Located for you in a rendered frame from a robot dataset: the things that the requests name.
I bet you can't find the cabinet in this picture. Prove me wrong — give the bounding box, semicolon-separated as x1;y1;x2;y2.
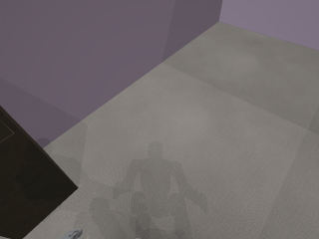
0;106;78;239

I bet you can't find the left robot hand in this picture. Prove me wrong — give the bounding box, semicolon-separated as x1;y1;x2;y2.
59;228;83;239

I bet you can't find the drawer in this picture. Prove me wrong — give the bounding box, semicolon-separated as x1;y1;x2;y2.
0;120;13;141

